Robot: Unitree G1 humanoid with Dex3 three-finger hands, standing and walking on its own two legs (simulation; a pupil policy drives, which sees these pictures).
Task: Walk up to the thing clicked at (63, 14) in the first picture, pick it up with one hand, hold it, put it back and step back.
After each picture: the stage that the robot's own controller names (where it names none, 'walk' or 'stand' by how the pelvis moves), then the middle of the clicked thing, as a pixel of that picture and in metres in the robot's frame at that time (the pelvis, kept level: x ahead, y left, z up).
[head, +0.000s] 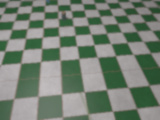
stand; (63, 15) +2.05 +0.21 -0.72
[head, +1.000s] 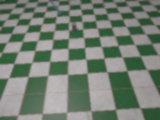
walk; (74, 27) +1.92 +0.22 -0.72
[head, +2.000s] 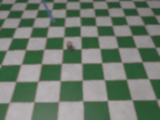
walk; (69, 46) +1.27 +0.20 -0.71
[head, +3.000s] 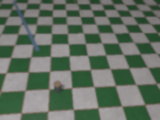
walk; (57, 87) +0.81 +0.19 -0.70
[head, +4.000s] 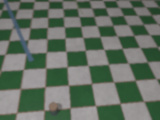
walk; (53, 109) +0.54 +0.20 -0.70
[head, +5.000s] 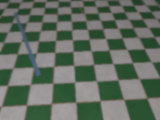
stand; out of the picture +0.44 +0.17 -0.70
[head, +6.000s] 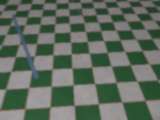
stand; out of the picture +0.43 +0.17 -0.72
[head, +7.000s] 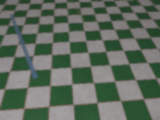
stand; out of the picture +0.43 +0.18 -0.72
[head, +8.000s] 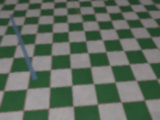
stand; out of the picture +0.41 +0.19 -0.73
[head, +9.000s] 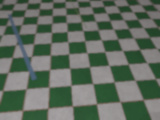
stand; out of the picture +0.41 +0.19 -0.73
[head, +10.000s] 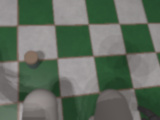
go down; (32, 60) +0.48 +0.21 -0.38
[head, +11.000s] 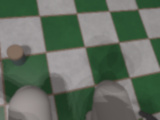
go down; (17, 56) +0.48 +0.24 -0.31
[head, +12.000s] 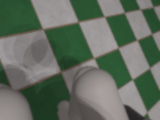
close in; out of the picture +0.46 +0.29 -0.23
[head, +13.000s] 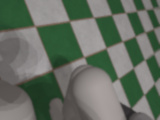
close; out of the picture +0.46 +0.25 -0.23
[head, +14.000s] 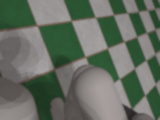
lift; out of the picture +0.44 +0.20 -0.26
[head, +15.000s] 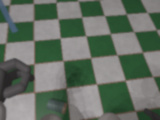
close; (57, 106) +0.39 +0.13 -0.53
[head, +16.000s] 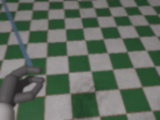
hold; out of the picture +0.30 +0.13 -0.69
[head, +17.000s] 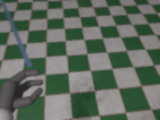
stand; out of the picture +0.26 +0.15 -0.70
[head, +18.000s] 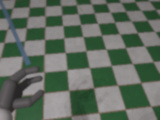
stand; out of the picture +0.24 +0.16 -0.68
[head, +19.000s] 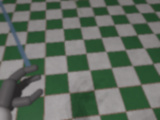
stand; out of the picture +0.22 +0.16 -0.69
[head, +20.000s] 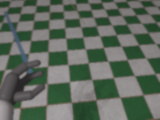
stand; out of the picture +0.19 +0.16 -0.71
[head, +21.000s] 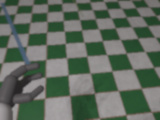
stand; out of the picture +0.20 +0.16 -0.70
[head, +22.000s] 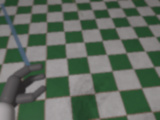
stand; out of the picture +0.20 +0.16 -0.70
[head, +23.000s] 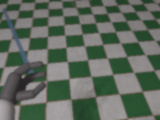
stand; out of the picture +0.21 +0.15 -0.70
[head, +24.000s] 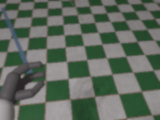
stand; out of the picture +0.21 +0.16 -0.71
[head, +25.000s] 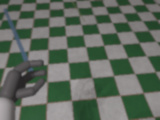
stand; out of the picture +0.22 +0.15 -0.71
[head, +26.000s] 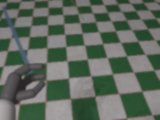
stand; out of the picture +0.23 +0.15 -0.71
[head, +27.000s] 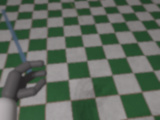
stand; out of the picture +0.25 +0.14 -0.70
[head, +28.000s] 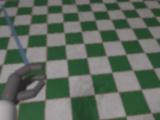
crouch; out of the picture +0.26 +0.14 -0.71
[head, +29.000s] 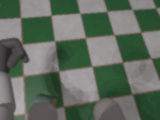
crouch; (45, 102) +0.33 +0.15 -0.46
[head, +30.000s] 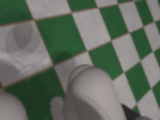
lower; out of the picture +0.34 +0.20 -0.26
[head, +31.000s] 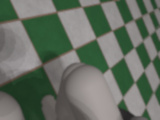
lower; out of the picture +0.35 +0.21 -0.26
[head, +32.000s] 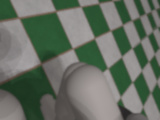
lower; out of the picture +0.37 +0.21 -0.26
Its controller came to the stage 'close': yes
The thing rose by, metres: 0.01
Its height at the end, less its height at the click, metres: -0.02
